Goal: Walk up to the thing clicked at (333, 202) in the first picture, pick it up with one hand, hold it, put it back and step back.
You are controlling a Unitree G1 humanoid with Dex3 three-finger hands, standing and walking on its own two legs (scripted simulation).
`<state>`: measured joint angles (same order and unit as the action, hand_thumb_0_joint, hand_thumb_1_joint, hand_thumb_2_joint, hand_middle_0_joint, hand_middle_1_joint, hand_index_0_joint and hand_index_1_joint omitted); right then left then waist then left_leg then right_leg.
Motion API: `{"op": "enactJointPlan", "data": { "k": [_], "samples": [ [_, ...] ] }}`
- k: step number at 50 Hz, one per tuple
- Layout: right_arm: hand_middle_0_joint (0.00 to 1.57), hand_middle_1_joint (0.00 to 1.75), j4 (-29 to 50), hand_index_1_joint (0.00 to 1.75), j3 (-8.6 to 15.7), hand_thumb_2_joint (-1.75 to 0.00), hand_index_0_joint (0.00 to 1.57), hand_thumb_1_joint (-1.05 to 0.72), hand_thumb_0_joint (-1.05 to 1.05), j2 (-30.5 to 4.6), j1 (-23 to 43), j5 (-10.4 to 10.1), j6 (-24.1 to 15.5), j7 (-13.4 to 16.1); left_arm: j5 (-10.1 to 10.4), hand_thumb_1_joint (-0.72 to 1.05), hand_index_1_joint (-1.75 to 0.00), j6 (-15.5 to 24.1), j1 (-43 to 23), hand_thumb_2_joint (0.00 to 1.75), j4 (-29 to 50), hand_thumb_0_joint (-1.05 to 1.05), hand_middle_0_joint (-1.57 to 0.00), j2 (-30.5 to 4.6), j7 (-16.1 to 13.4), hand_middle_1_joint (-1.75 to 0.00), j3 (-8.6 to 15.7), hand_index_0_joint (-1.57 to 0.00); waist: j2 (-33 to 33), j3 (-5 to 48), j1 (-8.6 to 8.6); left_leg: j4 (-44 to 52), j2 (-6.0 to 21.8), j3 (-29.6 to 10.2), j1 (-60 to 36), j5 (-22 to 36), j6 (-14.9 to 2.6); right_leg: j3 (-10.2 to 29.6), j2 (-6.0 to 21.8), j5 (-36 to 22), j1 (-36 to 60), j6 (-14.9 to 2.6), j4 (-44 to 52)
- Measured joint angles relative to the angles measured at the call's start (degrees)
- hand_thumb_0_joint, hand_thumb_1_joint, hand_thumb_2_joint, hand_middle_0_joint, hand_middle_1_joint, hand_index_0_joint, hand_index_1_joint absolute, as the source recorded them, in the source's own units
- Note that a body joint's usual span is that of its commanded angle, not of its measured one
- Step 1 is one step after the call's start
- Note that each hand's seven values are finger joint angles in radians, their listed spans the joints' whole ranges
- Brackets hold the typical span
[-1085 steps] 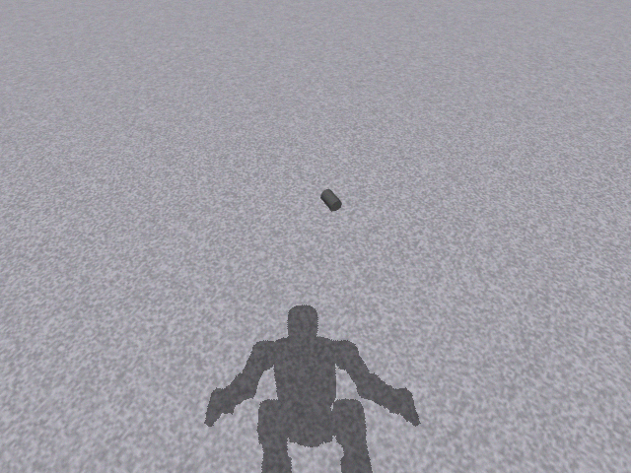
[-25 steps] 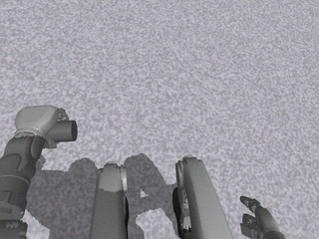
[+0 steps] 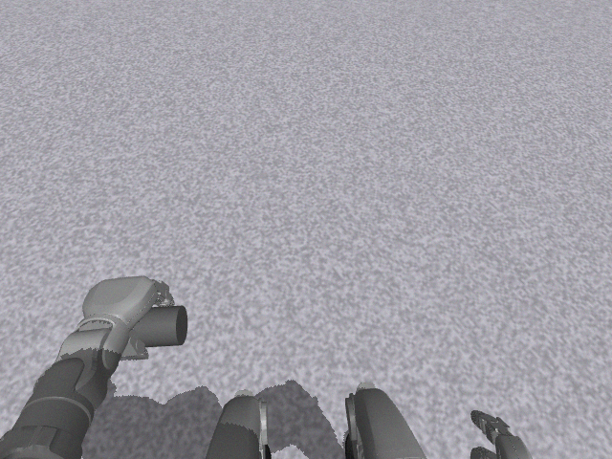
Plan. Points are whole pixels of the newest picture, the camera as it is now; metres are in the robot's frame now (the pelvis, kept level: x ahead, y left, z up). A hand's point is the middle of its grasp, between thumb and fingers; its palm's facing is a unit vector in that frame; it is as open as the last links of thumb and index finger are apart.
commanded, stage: lift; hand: left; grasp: from above
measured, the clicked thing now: (151, 326) +0.33 +0.23 -0.11
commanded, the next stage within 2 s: hold in 0.48 s
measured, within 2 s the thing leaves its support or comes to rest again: neither
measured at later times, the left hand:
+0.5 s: hand (126, 288) +0.35 +0.23 +0.01, palm faces -0.47 -0.05 -0.88, open 8.6 cm
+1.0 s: hand (121, 268) +0.36 +0.22 +0.05, palm faces -0.48 -0.03 -0.88, open 8.5 cm
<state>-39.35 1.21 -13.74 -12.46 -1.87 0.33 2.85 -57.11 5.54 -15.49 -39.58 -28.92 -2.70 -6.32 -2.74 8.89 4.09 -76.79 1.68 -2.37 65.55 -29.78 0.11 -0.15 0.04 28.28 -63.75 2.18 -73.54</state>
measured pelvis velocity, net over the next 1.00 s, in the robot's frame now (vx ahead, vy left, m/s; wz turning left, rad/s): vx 0.05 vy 0.00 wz -0.01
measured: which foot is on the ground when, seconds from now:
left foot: down 0.00-1.00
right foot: down 0.00-1.00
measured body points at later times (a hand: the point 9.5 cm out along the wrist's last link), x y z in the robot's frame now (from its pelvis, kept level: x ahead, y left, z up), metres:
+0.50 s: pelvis +0.03 +0.00 +0.08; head +0.08 +0.00 +0.53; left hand +0.37 +0.23 +0.06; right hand +0.13 -0.27 -0.04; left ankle +0.06 +0.12 -0.61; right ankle +0.07 -0.14 -0.61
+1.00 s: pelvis +0.05 +0.00 +0.11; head +0.08 -0.01 +0.56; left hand +0.38 +0.22 +0.10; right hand +0.17 -0.27 -0.01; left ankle +0.06 +0.12 -0.61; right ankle +0.07 -0.14 -0.61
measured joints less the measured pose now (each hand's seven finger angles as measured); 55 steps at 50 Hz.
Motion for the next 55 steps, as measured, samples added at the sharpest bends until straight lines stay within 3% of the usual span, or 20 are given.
{"op": "enactJointPlan", "data": {
  "k": [10,19,31,43,55],
  "samples": [
    [0.2,0.3,-2.2,0.3,0.7,-0.9,0.2,-0.9,0.01,-0.6,-1.5,-0.1,-1.5,-0.3,-2.3,0.21,-0.28,-0.3,-0.3,0.25,-3.8,-0.01,-0.87,3.2,-3.5,-0.26,-2.2,-0.9,0.4,-2.1,-0.54,11.5,0.1,1.2,-12.3,3.2,-0.07,0.8,0.1,-3.3,11.9,0.0,11.2],
    [0.2,0.3,-2.9,0.3,0.9,-0.9,0.2,-0.9,0.01,-0.4,-1.9,0.1,-1.4,-0.7,-1.6,0.19,-0.28,-2.8,-1.6,0.28,-5.6,-0.02,-0.87,4.7,-4.4,-0.26,-3.1,-0.9,0.7,-3.6,-0.83,20.9,-0.1,2.1,-22.1,6.0,-0.07,1.5,0.4,-6.0,21.2,-0.04,20.1],
    [0.2,0.3,-1.9,0.3,1.2,-0.9,0.2,-0.9,0.01,-0.4,-1.7,-0.1,-0.5,-0.5,-0.3,0.2,-0.25,-2.8,0.1,0.28,-4.2,-0.01,-0.87,5.0,-0.7,-0.24,-4.2,-0.9,0.6,-4.9,-1.62,29.8,-0.4,2.9,-31.1,8.4,-0.14,2.0,0.8,-8.3,29.8,-0.04,28.5],
    [0.2,0.3,-2.0,0.3,1.4,-0.89,0.2,-0.9,0.01,-0.6,-0.7,-0.2,0.3,-0.6,-1.5,0.21,-0.23,-2.5,0.0,0.25,-3.4,-0.01,-0.88,5.3,-0.8,-0.22,-4.7,-0.91,0.7,-5.5,-2.47,34.8,-0.6,3.0,-36.8,9.8,-0.01,1.9,1.0,-9.4,35.2,-0.16,32.9],
    [0.2,0.3,-0.5,0.3,1.5,-0.89,0.2,-0.9,0.01,-1.1,-0.8,-0.5,1.8,-0.4,-0.8,0.22,-0.2,-2.2,1.0,0.25,-0.8,-0.01,-0.88,5.0,3.3,-0.19,-5.1,-0.92,0.6,-6.0,-2.59,38.5,-0.6,3.5,-40.7,11.2,0.0,2.4,1.0,-10.7,38.8,-0.26,36.1]
  ]
}}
